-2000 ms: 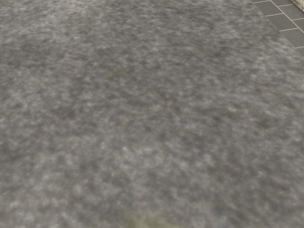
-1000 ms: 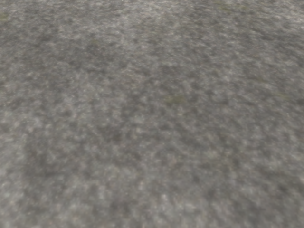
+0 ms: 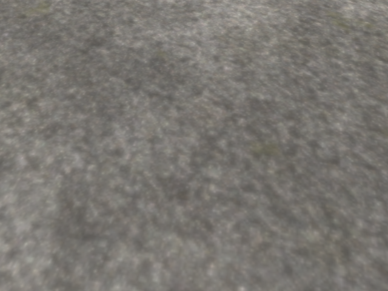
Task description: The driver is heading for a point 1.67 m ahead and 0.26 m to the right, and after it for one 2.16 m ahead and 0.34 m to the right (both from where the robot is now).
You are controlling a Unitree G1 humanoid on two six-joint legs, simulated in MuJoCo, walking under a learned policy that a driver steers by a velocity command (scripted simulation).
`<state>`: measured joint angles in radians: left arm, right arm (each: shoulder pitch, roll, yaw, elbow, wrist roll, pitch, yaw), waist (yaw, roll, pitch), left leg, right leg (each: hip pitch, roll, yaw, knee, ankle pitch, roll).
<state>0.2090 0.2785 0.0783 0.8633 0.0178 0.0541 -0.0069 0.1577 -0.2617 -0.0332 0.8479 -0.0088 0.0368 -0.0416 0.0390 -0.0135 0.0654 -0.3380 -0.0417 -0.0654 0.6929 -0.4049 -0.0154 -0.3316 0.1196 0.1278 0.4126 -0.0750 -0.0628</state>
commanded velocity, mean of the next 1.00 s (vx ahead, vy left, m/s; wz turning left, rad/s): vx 0.02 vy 0.00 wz -0.34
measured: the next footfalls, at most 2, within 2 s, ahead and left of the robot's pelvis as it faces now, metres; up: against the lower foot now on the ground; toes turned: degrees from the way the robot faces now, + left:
left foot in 0.04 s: +0.05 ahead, +0.11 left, +0.00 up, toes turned -6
right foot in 0.50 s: -0.01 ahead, -0.09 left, +0.00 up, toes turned -19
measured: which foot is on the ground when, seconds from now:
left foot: up 0.00-0.02, down 0.04-0.50, up 0.52-0.88, down 0.90-1.00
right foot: down 0.00-0.04, up 0.06-0.48, down 0.50-0.94, up 0.96-1.00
